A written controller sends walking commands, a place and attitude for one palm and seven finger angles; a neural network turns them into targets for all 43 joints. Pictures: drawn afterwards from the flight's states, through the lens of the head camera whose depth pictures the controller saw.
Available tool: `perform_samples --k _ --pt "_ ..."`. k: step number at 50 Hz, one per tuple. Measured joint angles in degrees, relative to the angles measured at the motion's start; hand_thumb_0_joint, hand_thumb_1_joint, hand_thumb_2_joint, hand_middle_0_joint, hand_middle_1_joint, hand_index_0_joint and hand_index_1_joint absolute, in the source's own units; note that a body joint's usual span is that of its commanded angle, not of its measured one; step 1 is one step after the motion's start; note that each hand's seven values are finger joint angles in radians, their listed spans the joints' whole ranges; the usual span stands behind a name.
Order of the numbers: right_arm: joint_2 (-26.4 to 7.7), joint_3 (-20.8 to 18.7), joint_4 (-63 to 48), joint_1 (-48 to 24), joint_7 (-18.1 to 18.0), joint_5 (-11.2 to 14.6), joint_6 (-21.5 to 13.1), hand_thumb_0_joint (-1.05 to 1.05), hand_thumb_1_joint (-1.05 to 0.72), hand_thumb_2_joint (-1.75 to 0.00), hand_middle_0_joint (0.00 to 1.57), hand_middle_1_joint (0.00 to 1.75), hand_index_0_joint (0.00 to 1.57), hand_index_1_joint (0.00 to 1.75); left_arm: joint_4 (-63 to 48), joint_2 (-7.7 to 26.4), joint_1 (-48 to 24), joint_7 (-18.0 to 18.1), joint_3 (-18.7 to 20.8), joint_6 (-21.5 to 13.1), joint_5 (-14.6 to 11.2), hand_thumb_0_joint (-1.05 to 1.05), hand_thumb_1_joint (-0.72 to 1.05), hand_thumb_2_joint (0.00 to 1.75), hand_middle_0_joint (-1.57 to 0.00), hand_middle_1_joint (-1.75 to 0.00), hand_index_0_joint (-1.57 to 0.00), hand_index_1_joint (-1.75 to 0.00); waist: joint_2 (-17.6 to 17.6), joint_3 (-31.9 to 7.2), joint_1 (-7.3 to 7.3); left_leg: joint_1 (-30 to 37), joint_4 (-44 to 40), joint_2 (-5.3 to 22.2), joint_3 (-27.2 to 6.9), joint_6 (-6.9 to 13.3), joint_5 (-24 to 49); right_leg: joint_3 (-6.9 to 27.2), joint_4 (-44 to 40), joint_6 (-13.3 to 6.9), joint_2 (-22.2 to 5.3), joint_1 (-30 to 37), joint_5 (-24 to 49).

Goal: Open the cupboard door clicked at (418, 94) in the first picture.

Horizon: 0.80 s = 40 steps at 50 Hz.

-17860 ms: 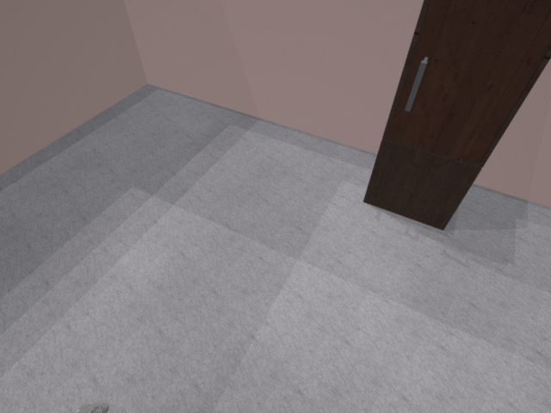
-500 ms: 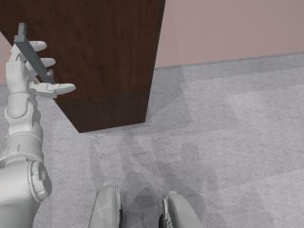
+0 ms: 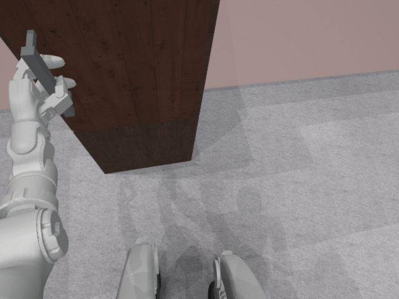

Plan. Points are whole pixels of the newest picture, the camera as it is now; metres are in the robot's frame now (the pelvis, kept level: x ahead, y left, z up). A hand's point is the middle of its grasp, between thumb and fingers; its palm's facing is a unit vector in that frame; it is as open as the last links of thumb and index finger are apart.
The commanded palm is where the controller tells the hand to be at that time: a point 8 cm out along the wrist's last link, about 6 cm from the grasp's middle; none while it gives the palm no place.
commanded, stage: pull the door open along its arc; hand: left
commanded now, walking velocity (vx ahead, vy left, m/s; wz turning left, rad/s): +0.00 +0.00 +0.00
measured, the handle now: (52, 79) +0.53 +0.28 +0.04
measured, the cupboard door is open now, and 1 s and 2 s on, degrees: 1 39 48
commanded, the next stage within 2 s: open thumb and fingers to let go in 1.16 s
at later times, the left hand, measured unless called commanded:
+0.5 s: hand (76, 133) +0.41 +0.21 +0.05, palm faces +0.17 -0.98 +0.00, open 5.8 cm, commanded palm +0.35 +0.25 +0.05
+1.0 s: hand (136, 175) +0.33 +0.11 +0.05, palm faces +0.54 -0.84 +0.00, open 5.8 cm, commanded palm +0.26 +0.12 +0.05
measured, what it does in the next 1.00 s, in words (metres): stands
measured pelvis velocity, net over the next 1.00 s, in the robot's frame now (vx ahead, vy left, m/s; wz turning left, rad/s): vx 0.02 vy -0.03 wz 0.07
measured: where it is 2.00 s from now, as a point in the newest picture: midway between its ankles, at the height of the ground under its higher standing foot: outside the picture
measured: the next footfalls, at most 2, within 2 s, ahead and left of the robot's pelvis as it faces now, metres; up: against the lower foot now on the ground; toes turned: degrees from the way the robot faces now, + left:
none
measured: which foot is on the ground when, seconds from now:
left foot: down 0.00-1.00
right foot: down 0.00-1.00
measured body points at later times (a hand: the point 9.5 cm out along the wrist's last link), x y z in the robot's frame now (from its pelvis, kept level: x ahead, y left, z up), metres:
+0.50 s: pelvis +0.01 +0.00 +0.02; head +0.12 +0.02 +0.46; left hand +0.39 +0.27 +0.05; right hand +0.09 -0.25 -0.10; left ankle +0.07 +0.12 -0.61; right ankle -0.01 -0.13 -0.61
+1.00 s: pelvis +0.02 -0.03 +0.03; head +0.09 -0.02 +0.47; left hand +0.29 +0.15 +0.06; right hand +0.19 -0.23 -0.09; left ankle +0.07 +0.12 -0.61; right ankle -0.01 -0.13 -0.61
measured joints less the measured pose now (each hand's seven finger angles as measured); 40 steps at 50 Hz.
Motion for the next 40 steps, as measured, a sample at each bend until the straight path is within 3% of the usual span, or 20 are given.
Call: perform_samples --k 12,17,24,26,29,36,40 --pt "0.23 -0.2 -1.16 -0.09 0.29 0.51 0.53 0.0 -0.9 -0.9 0.2 0.3 0.2 0.3 -4.04 -0.4 3.77 -0.98 0.92 1.21 -0.92 0.01 0.78 0.82 -0.38 -1.35 -0.36 -1.35 0.07 -0.01 -0.22 1.0 -0.48 0.49 0.59 -0.02 -0.1 0.67 -0.45 0.01 0.39 0.57 0.26" --pt "0.63 -0.72 -1.62 0.35 0.82 1.01 0.8 0.0 -0.9 -0.9 0.2 0.3 0.2 0.3 -10.94 -3.97 10.8 -0.35 -0.46 1.29 -2.68 0.01 0.77 0.79 -0.37 -1.35 -0.35 -1.35 0.11 -0.34 0.6 3.58 -2.25 0.46 1.53 0.12 -0.05 1.51 -2.05 0.22 0.23 2.7 0.56" --pt "1.17 -1.33 -2.91 -0.01 1.48 1.59 0.35 0.0 -0.9 -0.9 0.2 0.3 0.2 0.3 -23.22 -10.85 24.23 1.25 -5.8 0.23 -4.36 0.01 0.75 0.76 -0.37 -1.35 -0.35 -1.35 -0.12 -1.34 2.2 8.14 -4.99 0.03 2.44 0.22 -0.01 2.2 -4.66 0.41 -0.29 6.93 0.76" --pt "1.32 -1.62 -3.47 -0.59 1.37 1.22 0.03 0.0 -0.9 -0.9 0.2 0.3 0.2 0.3 -26.59 -14.05 27.14 4.91 -7.67 0.35 -4.57 0.01 0.74 0.75 -0.37 -1.34 -0.35 -1.35 -0.12 -1.45 2.9 9.24 -5.51 -0.12 2.54 0.18 0.0 2.25 -5.17 0.45 -0.44 8.03 0.77" --pt "1.69 -1.8 -4.13 -2.15 1.71 0.11 -0.3 0.01 -0.9 -0.9 0.2 0.3 0.2 0.3 -30.68 -19.62 30.12 14.48 -10.32 0.12 -2.76 0.01 0.72 0.76 -0.36 -1.33 -0.36 -1.33 -0.36 -1.68 3.72 10.39 -6.04 -0.48 2.74 0.13 0.12 2.37 -5.33 0.48 -0.82 9.03 0.64" --pt "3.19 -1.81 -5.48 -6.13 3.41 -2.81 0.25 0.0 -0.9 -0.9 0.2 0.3 0.2 0.3 -34.8 -28.52 32.43 36.47 -16.25 0.89 5.78 0.01 0.73 0.79 -0.35 -1.33 -0.36 -1.31 -0.71 -2.48 5.01 10.7 -5.54 -1.41 2.07 -0.43 0.26 1.59 -3.7 -0.11 -1.62 9.41 -0.43" --pt "4.16 -1.93 -5.4 -7.26 3.9 -3.66 0.42 0.0 -0.91 -0.9 0.2 0.3 0.2 0.3 -36.39 -30.54 34.76 42.37 -20.28 1.79 9.86 0.01 0.74 0.8 -0.35 -1.32 -0.34 -1.32 -0.8 -2.76 5.78 11.23 -5.49 -1.69 1.33 -0.96 0.31 0.82 -3.26 -0.71 -1.76 10.1 -0.93"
